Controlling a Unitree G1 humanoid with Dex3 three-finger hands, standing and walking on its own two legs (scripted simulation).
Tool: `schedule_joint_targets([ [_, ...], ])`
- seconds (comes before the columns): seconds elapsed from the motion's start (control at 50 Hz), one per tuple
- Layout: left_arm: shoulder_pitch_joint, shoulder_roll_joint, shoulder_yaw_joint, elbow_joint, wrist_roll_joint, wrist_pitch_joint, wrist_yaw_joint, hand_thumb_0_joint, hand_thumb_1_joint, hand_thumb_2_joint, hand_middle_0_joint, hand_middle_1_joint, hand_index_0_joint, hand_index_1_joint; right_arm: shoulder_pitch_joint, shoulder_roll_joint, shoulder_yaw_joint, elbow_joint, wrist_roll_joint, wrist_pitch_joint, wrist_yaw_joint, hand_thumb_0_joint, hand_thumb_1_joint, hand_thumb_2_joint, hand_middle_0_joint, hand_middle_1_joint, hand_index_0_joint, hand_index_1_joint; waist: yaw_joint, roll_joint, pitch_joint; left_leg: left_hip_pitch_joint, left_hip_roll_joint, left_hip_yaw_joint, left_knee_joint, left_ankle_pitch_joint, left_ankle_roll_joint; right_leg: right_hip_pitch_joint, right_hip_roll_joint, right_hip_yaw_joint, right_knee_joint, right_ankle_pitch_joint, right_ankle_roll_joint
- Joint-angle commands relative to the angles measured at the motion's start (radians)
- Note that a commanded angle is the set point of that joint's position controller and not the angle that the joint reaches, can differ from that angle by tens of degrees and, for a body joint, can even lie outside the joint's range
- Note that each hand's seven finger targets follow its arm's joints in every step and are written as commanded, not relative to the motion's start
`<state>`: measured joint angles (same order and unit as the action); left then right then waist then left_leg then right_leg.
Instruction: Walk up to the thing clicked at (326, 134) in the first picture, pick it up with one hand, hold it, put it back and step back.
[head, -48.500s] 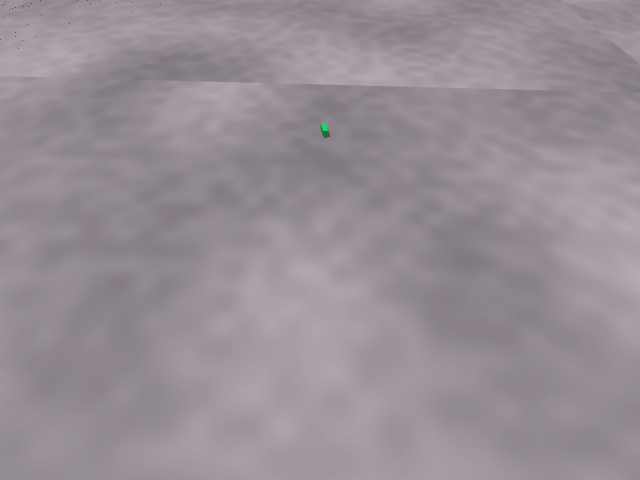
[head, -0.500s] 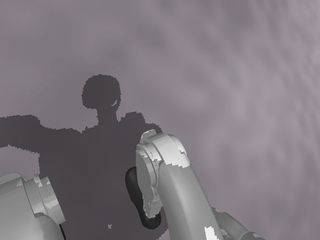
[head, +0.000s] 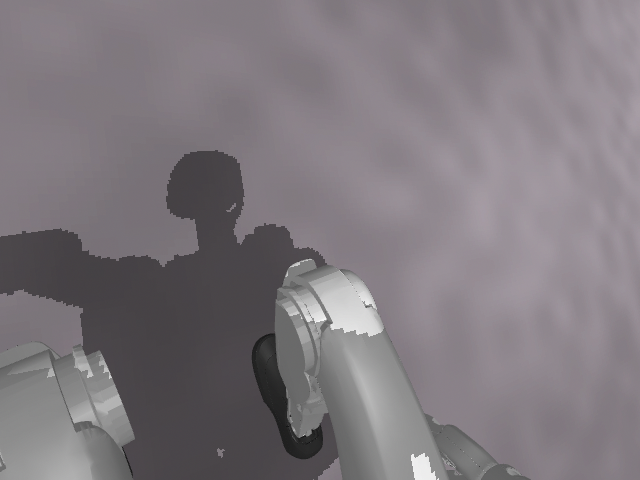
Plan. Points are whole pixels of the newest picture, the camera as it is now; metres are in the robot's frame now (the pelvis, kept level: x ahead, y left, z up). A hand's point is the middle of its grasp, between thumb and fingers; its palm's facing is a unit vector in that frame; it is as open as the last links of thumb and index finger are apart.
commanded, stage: settle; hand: left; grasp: from above
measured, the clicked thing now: out of the picture +0.44 +0.35 -0.28
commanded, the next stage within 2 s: lift in 0.94 s
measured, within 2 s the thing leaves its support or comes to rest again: leaves its support in 0.30 s
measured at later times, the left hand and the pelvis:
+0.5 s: hand out of the picture +0.44 +0.36 -0.20, palm faces -0.41 -0.11 -0.90, open 6.1 cm; pelvis +0.00 +0.00 +0.01, yaw +1 degrees
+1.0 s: hand out of the picture +0.42 +0.36 -0.12, palm faces -0.47 -0.08 -0.88, open 6.1 cm; pelvis -0.01 -0.01 +0.04, yaw +5 degrees
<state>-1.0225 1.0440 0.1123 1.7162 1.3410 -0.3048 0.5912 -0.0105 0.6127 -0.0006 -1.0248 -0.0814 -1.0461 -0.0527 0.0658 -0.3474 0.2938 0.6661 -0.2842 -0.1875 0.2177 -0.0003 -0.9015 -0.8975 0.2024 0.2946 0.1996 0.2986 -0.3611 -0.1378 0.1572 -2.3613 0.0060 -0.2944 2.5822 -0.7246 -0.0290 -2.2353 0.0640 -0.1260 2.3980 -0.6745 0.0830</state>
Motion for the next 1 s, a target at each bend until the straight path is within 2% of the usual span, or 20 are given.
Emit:
schedule_joint_targets([
  [0.0, -0.216, 0.228, 0.001, -0.097, -0.015, 0.01, 0.034, 0.0, 0.821, 0.062, -1.193, -0.093, -1.223, -0.065, 0.173, -0.335, -0.1, 0.003, 0.006, 0.001, -0.008, 0.0, -0.913, -0.903, 0.2, 0.3, 0.199, 0.3, -0.042, 0.502, -0.595, 0.479, 0.03, 0.136, -0.267, 0.226, 0.031, 0.307, 0.023, -0.146, -0.185, 0.254, -0.094],
  [0.06, -0.245, 0.226, -0.008, -0.126, -0.021, 0.013, 0.028, 0.0, 0.843, 0.052, -1.209, -0.074, -1.238, -0.047, 0.164, -0.33, -0.105, -0.002, 0.011, -0.005, -0.007, 0.0, -0.912, -0.902, 0.2, 0.3, 0.199, 0.3, -0.034, 0.533, -0.627, 0.503, 0.03, 0.139, -0.275, 0.221, 0.028, 0.313, 0.024, -0.14, -0.188, 0.252, -0.097],
  [0.08, -0.205, 0.234, 0.005, -0.085, -0.024, 0.023, 0.025, 0.0, 0.847, 0.064, -1.217, -0.079, -1.245, -0.054, 0.174, -0.33, -0.105, 0.001, 0.01, -0.005, -0.007, 0.0, -0.914, -0.903, 0.2, 0.3, 0.199, 0.3, -0.037, 0.509, -0.625, 0.502, 0.032, 0.138, -0.277, 0.223, 0.031, 0.332, 0.026, -0.139, -0.193, 0.258, -0.094],
  [0.1, -0.245, 0.258, 0.023, -0.151, -0.029, 0.017, 0.026, 0.0, 0.864, 0.057, -1.224, -0.069, -1.253, -0.043, 0.178, -0.339, -0.111, 0.0, 0.013, -0.002, -0.008, 0.0, -0.911, -0.902, 0.2, 0.3, 0.199, 0.3, -0.025, 0.522, -0.652, 0.494, 0.029, 0.138, -0.278, 0.227, 0.029, 0.327, 0.023, -0.142, -0.194, 0.256, -0.095],
  [0.16, -0.24, 0.22, 0.005, -0.168, -0.021, 0.023, 0.004, 0.0, 0.892, 0.059, -1.253, -0.06, -1.279, -0.037, 0.183, -0.331, -0.117, -0.005, 0.009, -0.005, 0.0, 0.0, -0.913, -0.903, 0.2, 0.3, 0.199, 0.3, -0.029, 0.565, -0.659, 0.542, 0.028, 0.136, -0.277, 0.266, 0.02, 0.305, 0.019, -0.148, -0.172, 0.28, -0.101],
  [0.24, -0.235, 0.27, 0.059, -0.258, -0.027, 0.029, -0.008, 0.0, 0.905, 0.057, -1.262, -0.057, -1.288, -0.033, 0.192, -0.325, -0.138, -0.001, 0.019, 0.0, 0.002, 0.0, -0.913, -0.903, 0.2, 0.3, 0.199, 0.3, 0.006, 0.619, -0.728, 0.574, 0.029, 0.146, -0.291, 0.272, 0.015, 0.333, 0.017, -0.135, -0.18, 0.277, -0.106],
  [0.32, -0.212, 0.2, 0.041, -0.334, -0.049, 0.043, -0.041, 0.0, 0.913, 0.073, -1.275, -0.043, -1.294, -0.025, 0.201, -0.309, -0.163, 0.0, 0.033, 0.007, 0.009, 0.0, -0.912, -0.904, 0.199, 0.3, 0.199, 0.3, 0.015, 0.625, -0.749, 0.578, 0.021, 0.16, -0.29, 0.318, 0.013, 0.316, 0.012, -0.13, -0.184, 0.313, -0.111],
  [0.36, -0.173, 0.202, 0.062, -0.352, -0.06, 0.053, -0.061, 0.0, 0.919, 0.08, -1.265, -0.065, -1.29, -0.042, 0.197, -0.312, -0.186, -0.009, 0.049, 0.017, 0.009, 0.0, -0.909, -0.902, 0.199, 0.3, 0.199, 0.3, 0.043, 0.638, -0.791, 0.602, 0.02, 0.155, -0.312, 0.326, 0.01, 0.302, 0.01, -0.126, -0.187, 0.305, -0.116],
  [0.4, -0.218, 0.156, 0.036, -0.443, -0.067, 0.057, -0.086, 0.0, 0.941, 0.057, -1.278, -0.064, -1.308, -0.037, 0.205, -0.296, -0.203, -0.011, 0.064, 0.03, 0.014, 0.0, -0.909, -0.902, 0.199, 0.3, 0.199, 0.3, 0.053, 0.67, -0.845, 0.629, 0.019, 0.163, -0.322, 0.34, 0.01, 0.299, 0.006, -0.116, -0.19, 0.316, -0.118],
  [0.44, -0.221, 0.11, 0.019, -0.427, -0.082, 0.067, -0.112, 0.0, 0.965, 0.059, -1.295, -0.062, -1.325, -0.033, 0.226, -0.284, -0.215, 0.006, 0.073, 0.037, 0.02, 0.0, -0.909, -0.902, 0.199, 0.3, 0.199, 0.3, 0.042, 0.611, -0.783, 0.557, 0.012, 0.174, -0.322, 0.291, 0.019, 0.28, 0.002, -0.111, -0.207, 0.29, -0.117],
  [0.48, -0.217, 0.094, 0.006, -0.453, -0.082, 0.074, -0.14, 0.0, 0.96, 0.066, -1.298, -0.052, -1.325, -0.027, 0.23, -0.274, -0.227, -0.005, 0.093, 0.053, 0.016, 0.0, -0.909, -0.902, 0.199, 0.3, 0.199, 0.3, 0.06, 0.611, -0.816, 0.565, 0.009, 0.183, -0.335, 0.288, 0.025, 0.286, 0.001, -0.097, -0.22, 0.29, -0.115],
  [0.5, -0.222, 0.067, -0.004, -0.433, -0.082, 0.077, -0.159, 0.0, 0.959, 0.06, -1.299, -0.049, -1.327, -0.024, 0.238, -0.282, -0.235, -0.003, 0.093, 0.059, 0.014, 0.0, -0.909, -0.902, 0.199, 0.3, 0.199, 0.3, 0.041, 0.57, -0.789, 0.556, 0.006, 0.179, -0.333, 0.284, 0.026, 0.269, -0.005, -0.099, -0.227, 0.283, -0.116],
  [0.52, -0.231, 0.062, -0.007, -0.457, -0.086, 0.076, -0.172, 0.0, 0.95, 0.064, -1.289, -0.057, -1.318, -0.031, 0.246, -0.271, -0.24, -0.001, 0.104, 0.068, 0.012, 0.0, -0.908, -0.902, 0.199, 0.3, 0.199, 0.3, 0.056, 0.569, -0.807, 0.552, 0.006, 0.18, -0.352, 0.263, 0.029, 0.275, -0.005, -0.094, -0.232, 0.268, -0.114],
  [0.58, -0.214, 0.03, -0.021, -0.433, -0.092, 0.08, -0.212, 0.0, 0.909, 0.078, -1.269, -0.073, -1.295, -0.051, 0.255, -0.261, -0.248, -0.008, 0.118, 0.087, 0.005, 0.0, -0.912, -0.904, 0.199, 0.3, 0.199, 0.3, 0.057, 0.516, -0.776, 0.516, -0.004, 0.191, -0.36, 0.234, 0.038, 0.281, -0.011, -0.082, -0.259, 0.245, -0.114],
  [0.68, -0.241, 0.023, -0.025, -0.481, -0.099, 0.066, -0.269, 0.0, 0.884, 0.076, -1.265, -0.06, -1.284, -0.044, 0.258, -0.254, -0.261, -0.027, 0.136, 0.117, -0.016, 0.0, -0.916, -0.906, 0.199, 0.3, 0.199, 0.3, 0.071, 0.486, -0.794, 0.531, -0.012, 0.191, -0.39, 0.209, 0.039, 0.275, -0.019, -0.071, -0.28, 0.207, -0.123],
  [0.74, -0.259, 0.054, -0.016, -0.504, -0.094, 0.054, -0.29, 0.0, 0.866, 0.075, -1.262, -0.049, -1.277, -0.037, 0.262, -0.243, -0.26, -0.034, 0.14, 0.136, -0.032, 0.0, -0.916, -0.907, 0.199, 0.3, 0.199, 0.3, 0.078, 0.466, -0.814, 0.52, -0.015, 0.211, -0.39, 0.199, 0.046, 0.316, -0.019, -0.055, -0.305, 0.195, -0.122],
  [0.8, -0.257, 0.066, 0.0, -0.535, -0.094, 0.045, -0.3, 0.0, 0.879, 0.085, -1.255, -0.069, -1.275, -0.052, 0.263, -0.245, -0.268, -0.046, 0.144, 0.151, -0.049, 0.0, -0.914, -0.905, 0.199, 0.3, 0.199, 0.3, 0.091, 0.474, -0.83, 0.54, -0.017, 0.213, -0.401, 0.209, 0.043, 0.304, -0.023, -0.055, -0.314, 0.194, -0.125],
  [0.82, -0.267, 0.049, -0.012, -0.536, -0.089, 0.041, -0.305, 0.0, 0.866, 0.094, -1.248, -0.061, -1.265, -0.047, 0.271, -0.244, -0.27, -0.043, 0.145, 0.155, -0.054, 0.0, -0.913, -0.905, 0.199, 0.3, 0.199, 0.3, 0.075, 0.47, -0.823, 0.544, -0.018, 0.212, -0.401, 0.217, 0.043, 0.303, -0.025, -0.057, -0.317, 0.2, -0.125],
  [0.86, -0.271, 0.07, 0.003, -0.564, -0.088, 0.038, -0.309, 0.0, 0.868, 0.105, -1.246, -0.076, -1.263, -0.062, 0.277, -0.238, -0.273, -0.042, 0.149, 0.163, -0.063, 0.0, -0.912, -0.904, 0.199, 0.3, 0.199, 0.3, 0.095, 0.486, -0.858, 0.577, -0.016, 0.216, -0.417, 0.234, 0.042, 0.312, -0.026, -0.052, -0.315, 0.219, -0.123],
  [0.98, -0.276, 0.058, -0.004, -0.575, -0.095, 0.038, -0.315, 0.0, 0.848, 0.129, -1.226, -0.087, -1.24, -0.075, 0.29, -0.226, -0.278, -0.035, 0.154, 0.179, -0.085, 0.0, -0.912, -0.902, 0.2, 0.3, 0.199, 0.3, 0.093, 0.488, -0.846, 0.562, -0.018, 0.226, -0.442, 0.185, 0.045, 0.307, -0.03, -0.043, -0.341, 0.174, -0.123],
])
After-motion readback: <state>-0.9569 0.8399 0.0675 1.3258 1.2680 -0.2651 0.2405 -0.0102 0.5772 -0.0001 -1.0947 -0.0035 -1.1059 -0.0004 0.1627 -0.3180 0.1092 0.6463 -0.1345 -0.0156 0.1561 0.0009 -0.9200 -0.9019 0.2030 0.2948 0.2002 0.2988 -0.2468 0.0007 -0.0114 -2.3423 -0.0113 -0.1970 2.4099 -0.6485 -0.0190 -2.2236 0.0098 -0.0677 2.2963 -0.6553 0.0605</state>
